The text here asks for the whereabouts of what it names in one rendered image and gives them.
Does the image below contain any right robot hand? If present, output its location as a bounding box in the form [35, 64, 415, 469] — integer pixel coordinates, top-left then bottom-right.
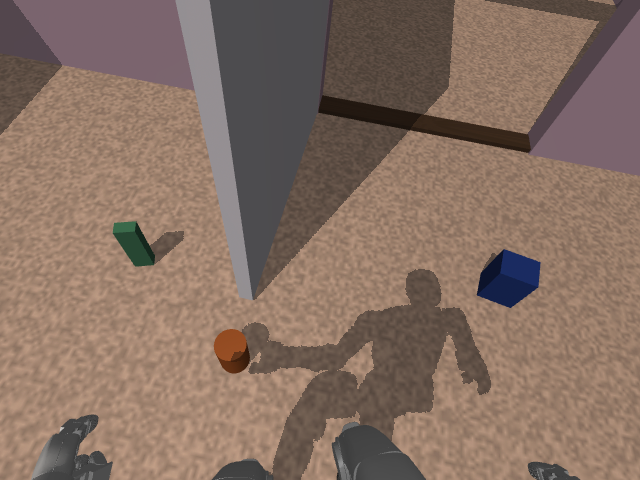
[528, 462, 580, 480]

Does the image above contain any left robot hand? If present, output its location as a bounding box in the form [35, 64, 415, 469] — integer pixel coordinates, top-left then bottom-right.
[31, 415, 113, 480]

